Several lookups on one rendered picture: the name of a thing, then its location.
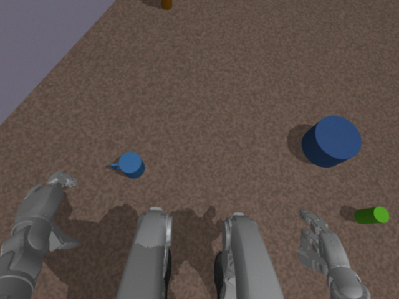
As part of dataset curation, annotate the left robot arm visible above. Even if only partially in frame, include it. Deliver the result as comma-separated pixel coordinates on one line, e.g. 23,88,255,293
0,217,52,299

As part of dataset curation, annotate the right robot hand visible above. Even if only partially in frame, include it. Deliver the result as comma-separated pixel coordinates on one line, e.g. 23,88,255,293
298,209,351,277

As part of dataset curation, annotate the left robot hand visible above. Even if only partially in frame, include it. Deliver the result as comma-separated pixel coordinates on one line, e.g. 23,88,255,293
14,170,80,252

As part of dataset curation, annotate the right robot arm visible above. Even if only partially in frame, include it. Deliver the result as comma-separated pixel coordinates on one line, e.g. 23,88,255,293
327,267,370,299

